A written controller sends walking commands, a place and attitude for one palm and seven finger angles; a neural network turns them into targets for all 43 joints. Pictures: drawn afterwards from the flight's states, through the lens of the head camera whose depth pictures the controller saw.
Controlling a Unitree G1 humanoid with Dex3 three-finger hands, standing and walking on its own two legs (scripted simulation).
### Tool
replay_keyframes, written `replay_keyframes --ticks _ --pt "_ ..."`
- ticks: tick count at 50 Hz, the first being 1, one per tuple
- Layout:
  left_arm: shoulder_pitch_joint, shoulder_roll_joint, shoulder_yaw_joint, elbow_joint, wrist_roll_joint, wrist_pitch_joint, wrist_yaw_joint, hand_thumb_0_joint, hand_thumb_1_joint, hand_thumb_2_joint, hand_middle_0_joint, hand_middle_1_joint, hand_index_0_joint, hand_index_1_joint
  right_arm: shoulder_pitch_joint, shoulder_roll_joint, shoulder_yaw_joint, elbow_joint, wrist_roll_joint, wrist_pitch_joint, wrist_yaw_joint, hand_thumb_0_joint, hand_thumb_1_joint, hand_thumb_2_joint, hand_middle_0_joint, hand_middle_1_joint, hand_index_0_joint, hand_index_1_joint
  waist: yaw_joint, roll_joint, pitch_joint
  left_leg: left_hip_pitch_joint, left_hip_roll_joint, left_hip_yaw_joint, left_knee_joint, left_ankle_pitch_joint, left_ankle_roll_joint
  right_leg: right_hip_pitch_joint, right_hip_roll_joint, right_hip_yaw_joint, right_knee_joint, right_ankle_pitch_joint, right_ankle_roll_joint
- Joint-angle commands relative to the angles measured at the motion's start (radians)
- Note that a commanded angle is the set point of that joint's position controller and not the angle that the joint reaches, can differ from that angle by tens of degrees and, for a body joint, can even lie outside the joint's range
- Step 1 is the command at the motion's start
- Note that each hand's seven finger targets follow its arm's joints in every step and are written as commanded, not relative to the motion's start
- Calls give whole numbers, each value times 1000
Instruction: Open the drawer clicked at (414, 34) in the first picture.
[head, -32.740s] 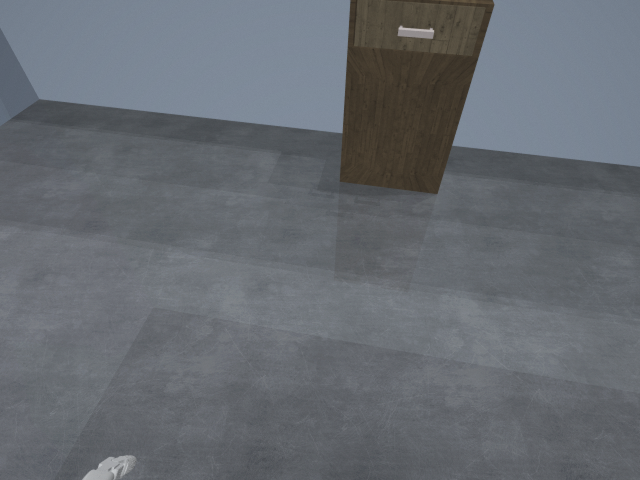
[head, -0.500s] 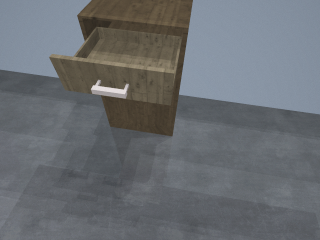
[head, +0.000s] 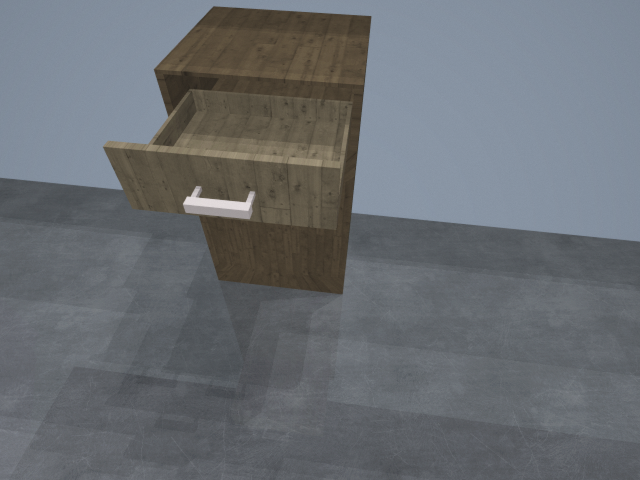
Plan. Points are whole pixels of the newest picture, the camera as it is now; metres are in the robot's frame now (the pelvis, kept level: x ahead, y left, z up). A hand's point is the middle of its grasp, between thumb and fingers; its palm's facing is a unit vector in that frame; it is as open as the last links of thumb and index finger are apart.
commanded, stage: let the arm hang, fingers relaxed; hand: left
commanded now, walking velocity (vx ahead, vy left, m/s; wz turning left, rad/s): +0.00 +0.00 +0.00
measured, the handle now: (221, 200) +0.60 +0.22 -0.03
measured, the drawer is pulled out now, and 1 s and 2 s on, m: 0.30 0.30 0.30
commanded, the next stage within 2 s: look to check the result in 0.12 s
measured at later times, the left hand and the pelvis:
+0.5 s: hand out of the picture +0.00 +0.17 -0.17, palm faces +0.02 -0.98 -0.21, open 7.3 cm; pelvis +0.00 -0.01 +0.00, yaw +0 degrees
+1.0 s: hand out of the picture +0.05 +0.19 -0.17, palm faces +0.00 -0.97 -0.26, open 7.3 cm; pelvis +0.01 -0.02 +0.00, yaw +0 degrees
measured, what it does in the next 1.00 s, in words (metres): stands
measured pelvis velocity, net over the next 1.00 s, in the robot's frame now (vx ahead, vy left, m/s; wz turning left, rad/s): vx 0.01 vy -0.02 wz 0.00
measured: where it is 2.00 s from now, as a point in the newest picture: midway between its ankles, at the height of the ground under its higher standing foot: outside the picture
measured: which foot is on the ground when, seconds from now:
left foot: down 0.00-1.00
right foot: down 0.00-1.00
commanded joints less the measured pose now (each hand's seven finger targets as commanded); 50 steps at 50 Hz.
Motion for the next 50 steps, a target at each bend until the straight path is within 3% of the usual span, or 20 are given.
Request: replay_keyframes --ticks 1,22,50 --pt "77 118 24 -14 -3 -6 13 0 900 900 -200 -300 -200 -300 60 -95 -17 -20 0 -12 -10 0 -900 -900 200 300 200 300 8 17 56 -13 105 -102 -92 39 7 -60 -91 63 -82 47 -30" --pt "76 119 31 -5 -2 -12 15 0 900 900 -200 -300 -200 -300 53 -111 -30 -22 0 -11 -15 0 -900 -900 200 300 200 300 0 7 44 21 112 -95 -81 57 7 -72 -91 74 -85 66 -34" --pt "-42 222 51 -37 -4 -26 6 0 900 900 -200 -300 -200 -300 -53 -209 -42 -44 -3 -14 -8 0 -900 -900 200 300 200 300 -3 -2 -10 61 121 -91 -74 126 -2 -16 -106 92 -107 179 -41"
